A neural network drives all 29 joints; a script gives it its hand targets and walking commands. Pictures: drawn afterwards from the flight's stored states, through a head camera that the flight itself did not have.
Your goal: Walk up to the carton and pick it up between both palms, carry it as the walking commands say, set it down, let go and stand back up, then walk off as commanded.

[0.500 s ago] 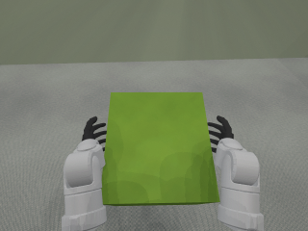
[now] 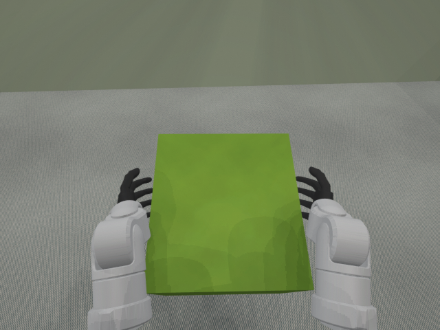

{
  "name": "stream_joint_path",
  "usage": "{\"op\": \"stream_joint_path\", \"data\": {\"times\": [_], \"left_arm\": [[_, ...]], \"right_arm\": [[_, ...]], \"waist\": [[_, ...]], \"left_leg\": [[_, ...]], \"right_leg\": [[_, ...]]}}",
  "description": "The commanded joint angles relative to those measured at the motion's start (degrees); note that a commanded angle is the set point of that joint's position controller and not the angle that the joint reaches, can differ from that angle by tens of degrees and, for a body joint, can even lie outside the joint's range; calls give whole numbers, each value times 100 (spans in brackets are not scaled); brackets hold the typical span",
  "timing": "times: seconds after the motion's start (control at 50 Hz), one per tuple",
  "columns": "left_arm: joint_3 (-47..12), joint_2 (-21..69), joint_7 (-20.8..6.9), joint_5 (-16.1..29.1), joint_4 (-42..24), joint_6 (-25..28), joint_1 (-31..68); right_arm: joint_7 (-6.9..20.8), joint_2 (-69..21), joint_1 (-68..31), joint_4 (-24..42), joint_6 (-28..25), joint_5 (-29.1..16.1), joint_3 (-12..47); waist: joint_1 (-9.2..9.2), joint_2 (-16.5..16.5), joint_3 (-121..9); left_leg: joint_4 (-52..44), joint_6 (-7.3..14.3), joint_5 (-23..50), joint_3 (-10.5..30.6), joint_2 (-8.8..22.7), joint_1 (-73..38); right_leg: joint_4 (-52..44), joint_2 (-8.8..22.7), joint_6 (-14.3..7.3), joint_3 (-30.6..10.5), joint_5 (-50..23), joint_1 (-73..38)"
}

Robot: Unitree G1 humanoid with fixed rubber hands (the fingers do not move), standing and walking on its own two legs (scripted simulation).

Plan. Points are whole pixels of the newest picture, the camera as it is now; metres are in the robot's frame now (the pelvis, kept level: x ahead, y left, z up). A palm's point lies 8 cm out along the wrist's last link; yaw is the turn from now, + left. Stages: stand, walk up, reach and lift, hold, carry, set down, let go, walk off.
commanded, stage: carry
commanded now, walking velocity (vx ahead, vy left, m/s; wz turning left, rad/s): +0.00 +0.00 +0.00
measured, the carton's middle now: (223, 219) +0.33 +0.00 +0.01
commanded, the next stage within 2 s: hold in 0.02 s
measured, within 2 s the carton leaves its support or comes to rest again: neither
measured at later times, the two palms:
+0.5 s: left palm (141, 212) +0.31 +0.15 +0.07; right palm (323, 213) +0.30 -0.18 +0.07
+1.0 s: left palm (139, 216) +0.31 +0.16 +0.05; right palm (317, 216) +0.31 -0.18 +0.05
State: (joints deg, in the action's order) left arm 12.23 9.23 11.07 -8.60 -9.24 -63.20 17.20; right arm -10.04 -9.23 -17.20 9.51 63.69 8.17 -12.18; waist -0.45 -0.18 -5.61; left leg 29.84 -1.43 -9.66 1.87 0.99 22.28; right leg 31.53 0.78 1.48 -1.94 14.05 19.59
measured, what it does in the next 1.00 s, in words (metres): stands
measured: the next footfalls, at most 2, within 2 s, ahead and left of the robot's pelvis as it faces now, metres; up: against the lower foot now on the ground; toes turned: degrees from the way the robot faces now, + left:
none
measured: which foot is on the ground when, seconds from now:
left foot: down 0.00-1.00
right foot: down 0.00-1.00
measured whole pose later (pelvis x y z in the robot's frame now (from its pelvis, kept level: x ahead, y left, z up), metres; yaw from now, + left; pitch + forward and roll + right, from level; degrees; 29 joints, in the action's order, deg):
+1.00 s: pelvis +0.03 +0.00 +0.02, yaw -1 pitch -5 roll +0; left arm 13.7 8.0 -2.2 -17.5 10.3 -41.0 11.4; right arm 3.3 -8.0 -11.4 -11.2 39.6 17.3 -15.0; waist 0.1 1.0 1.4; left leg 14.9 -1.4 -6.4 1.4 1.1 3.3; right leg 15.9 0.5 1.1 -3.5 9.9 0.8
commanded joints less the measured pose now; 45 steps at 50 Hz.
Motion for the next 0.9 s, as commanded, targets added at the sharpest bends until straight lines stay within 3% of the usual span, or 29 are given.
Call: {"op": "stream_joint_path", "data": {"times": [0.0, 0.02, 0.04, 0.06, 0.08, 0.1, 0.12, 0.14, 0.18, 0.28, 0.36, 0.54, 0.68, 0.88], "left_arm": [[-4000, 4980, -1450, 2206, -260, 19, 3235], [-1990, 2969, -1774, 195, 1750, 687, 1224], [-1549, 2320, -1853, 353, 3761, 1208, 1746], [-2509, 3371, -2014, 902, 2641, 1792, 2318], [-3077, 4341, -2193, 1196, 2128, 2013, 2317], [-3524, 5001, -2307, 1378, 1516, 2164, 2631], [-3923, 5241, -2368, 1528, 986, 2292, 3376], [-4032, 5227, -2414, 1482, 818, 2382, 3722], [-3982, 5133, -2491, 1348, 916, 2435, 3411], [-3311, 5080, -2739, 897, 2216, 2358, 2911], [-2940, 4984, -2850, 736, 2445, 2312, 2798], [-2860, 4804, -2817, 647, 1987, 2255, 2339], [-3173, 4889, -2820, 773, 1622, 2313, 2316], [-3133, 4808, -2777, 719, 1502, 2337, 2129]], "right_arm": [[1381, -4916, -3222, 226, -52, -2149, 3947], [1723, -2905, -1212, -1784, -647, -138, 1936], [1850, -2243, -1301, -3795, -1205, -31, 1049], [2021, -3218, -1980, -2924, -1867, -398, 2004], [2145, -4004, -2268, -2231, -2184, -795, 2725], [2232, -4582, -2660, -1496, -2365, -1111, 3249], [2256, -4718, -3247, -834, -2452, -1287, 3541], [2314, -4781, -3678, -717, -2487, -1358, 3670], [2421, -4844, -3322, -1065, -2517, -1307, 3710], [2696, -4652, -2962, -2159, -2507, -942, 2984], [2828, -4623, -2918, -2445, -2451, -814, 2644], [2858, -4535, -2536, -2053, -2423, -671, 2767], [2799, -4554, -2401, -1572, -2494, -674, 3004], [2800, -4565, -2208, -1585, -2473, -658, 3069]], "waist": [[-4, -7, -1639], [237, 530, 437], [154, 334, 493], [44, 78, 34], [14, -79, -332], [53, -79, -1252], [-26, -27, -2019], [4, 46, -2215], [-14, 85, -2038], [-75, -1, -826], [-75, 43, -457], [9, 81, -540], [-141, 69, -808], [-57, 55, -822]], "left_leg": [[-372, 319, 367, 147, 434, -895], [-1158, 196, -1077, 90, -613, -1958], [-1158, 127, -1205, 94, -548, -1939], [-941, 47, -770, 74, -535, -2114], [-778, 33, 15, 150, -550, -2115], [-631, 66, 838, 182, -581, -2256], [-568, 44, 1211, 140, -608, -2358], [-571, 30, 1273, 72, -641, -2404], [-689, 22, 1154, 55, -674, -2462], [-1111, 1, 373, 30, -673, -2259], [-1313, 16, 368, -15, -669, -2346], [-1557, 0, 1213, -22, -693, -2785], [-1582, -8, 1300, 17, -697, -2898], [-1616, 4, 1299, -33, -720, -2889]], "right_leg": [[-550, 407, -277, -113, -206, -317], [-1494, -571, -232, 372, 1271, -483], [-1458, -503, -321, 77, 1400, -359], [-1344, -529, -359, -99, 1016, -376], [-1255, -580, -376, -181, 209, -645], [-1147, -633, -358, -204, -612, -1125], [-1045, -668, -299, -156, -1127, -1462], [-1003, -650, -234, -124, -1287, -1495], [-1088, -619, -164, -67, -1229, -1474], [-1502, -559, -202, -11, -456, -1357], [-1703, -563, -196, 11, -392, -1383], [-1883, -590, -107, -62, -1190, -1619], [-1890, -674, -124, -79, -1308, -1671], [-1909, -650, -89, -87, -1363, -1669]]}}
